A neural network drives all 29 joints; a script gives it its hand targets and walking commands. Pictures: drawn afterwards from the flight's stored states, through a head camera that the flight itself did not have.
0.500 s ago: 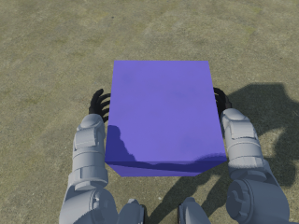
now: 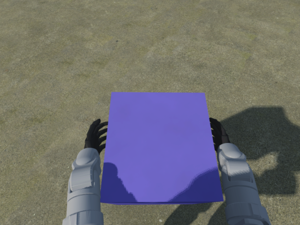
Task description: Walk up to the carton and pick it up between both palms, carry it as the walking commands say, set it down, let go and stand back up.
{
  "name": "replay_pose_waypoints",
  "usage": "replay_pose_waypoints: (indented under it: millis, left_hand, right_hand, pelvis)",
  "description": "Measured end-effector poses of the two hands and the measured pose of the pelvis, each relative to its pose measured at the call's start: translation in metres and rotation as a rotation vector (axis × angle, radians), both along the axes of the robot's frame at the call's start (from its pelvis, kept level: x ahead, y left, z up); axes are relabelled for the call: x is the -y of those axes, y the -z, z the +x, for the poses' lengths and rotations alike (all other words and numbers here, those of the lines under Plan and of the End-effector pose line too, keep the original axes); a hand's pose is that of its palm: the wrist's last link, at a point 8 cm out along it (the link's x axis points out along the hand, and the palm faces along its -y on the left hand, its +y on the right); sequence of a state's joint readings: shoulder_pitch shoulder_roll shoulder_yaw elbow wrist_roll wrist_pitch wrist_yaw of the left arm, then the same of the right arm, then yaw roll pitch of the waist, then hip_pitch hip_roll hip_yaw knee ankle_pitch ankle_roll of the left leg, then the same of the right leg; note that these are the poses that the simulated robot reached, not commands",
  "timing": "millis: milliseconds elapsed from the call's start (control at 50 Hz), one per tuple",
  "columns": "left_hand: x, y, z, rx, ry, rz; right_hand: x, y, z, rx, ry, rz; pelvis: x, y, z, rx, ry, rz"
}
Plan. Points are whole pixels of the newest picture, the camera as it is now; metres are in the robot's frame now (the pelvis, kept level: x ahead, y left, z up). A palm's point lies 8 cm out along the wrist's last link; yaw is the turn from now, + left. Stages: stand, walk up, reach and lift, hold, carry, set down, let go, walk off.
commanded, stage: reach and lift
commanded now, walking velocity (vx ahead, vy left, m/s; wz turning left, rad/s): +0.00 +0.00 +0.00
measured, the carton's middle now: (156, 154) +0.34 +0.03 -0.08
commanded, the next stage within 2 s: hold in 1.72 s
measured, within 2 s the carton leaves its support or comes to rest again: neither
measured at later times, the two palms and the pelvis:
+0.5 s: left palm (85, 146) +0.30 +0.19 +0.06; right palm (234, 142) +0.32 -0.16 +0.05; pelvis +0.01 +0.01 +0.01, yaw +0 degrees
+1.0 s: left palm (88, 146) +0.30 +0.18 +0.06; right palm (240, 153) +0.30 -0.17 +0.05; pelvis +0.01 +0.01 +0.02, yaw +1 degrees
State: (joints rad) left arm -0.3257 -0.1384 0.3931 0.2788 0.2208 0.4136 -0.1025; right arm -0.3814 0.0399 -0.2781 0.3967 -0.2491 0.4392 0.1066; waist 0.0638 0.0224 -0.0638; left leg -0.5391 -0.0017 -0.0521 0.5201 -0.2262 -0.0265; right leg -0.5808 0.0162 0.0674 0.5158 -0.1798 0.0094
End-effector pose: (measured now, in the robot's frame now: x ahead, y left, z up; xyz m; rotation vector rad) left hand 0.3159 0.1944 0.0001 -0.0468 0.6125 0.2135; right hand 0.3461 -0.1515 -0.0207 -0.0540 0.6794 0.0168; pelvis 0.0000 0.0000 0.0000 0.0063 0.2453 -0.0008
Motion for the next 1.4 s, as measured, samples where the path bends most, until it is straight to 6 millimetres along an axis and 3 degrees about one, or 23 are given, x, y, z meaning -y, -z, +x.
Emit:
replay_pose_waypoints:
  millis: [180,380,460,720,920,1100,1400]
  left_hand:
    - [0.003,-0.007,-0.015,-0.053,0.010,-0.042]
    - [0.002,-0.054,-0.009,0.031,0.008,-0.006]
    - [0.004,-0.061,-0.015,0.030,0.008,-0.011]
    - [0.001,-0.055,-0.038,-0.001,-0.024,-0.025]
    - [0.007,-0.064,-0.026,0.020,0.054,0.001]
    - [0.018,-0.059,-0.019,-0.001,0.113,-0.003]
    - [0.014,-0.065,-0.014,0.017,0.095,0.003]
  right_hand:
    - [0.004,-0.019,-0.022,-0.051,0.026,-0.014]
    - [0.002,-0.061,-0.014,0.039,0.027,0.012]
    - [0.005,-0.070,-0.019,0.040,0.024,0.004]
    - [-0.001,-0.070,-0.030,0.016,0.015,-0.007]
    - [0.007,-0.074,-0.041,0.038,0.083,0.002]
    - [0.018,-0.071,-0.055,0.019,0.136,-0.013]
    - [0.014,-0.074,-0.047,0.038,0.125,-0.003]
  pelvis:
    - [-0.010,-0.006,-0.008,0.121,0.014,-0.002]
    - [-0.016,-0.010,-0.005,0.235,0.010,-0.004]
    - [-0.013,-0.013,0.004,0.278,0.010,-0.004]
    - [0.000,-0.016,0.008,0.364,-0.008,-0.006]
    - [-0.005,-0.017,0.009,0.360,-0.020,-0.006]
    - [-0.014,-0.017,0.011,0.359,0.001,-0.007]
    - [-0.019,-0.017,0.020,0.352,0.005,-0.006]
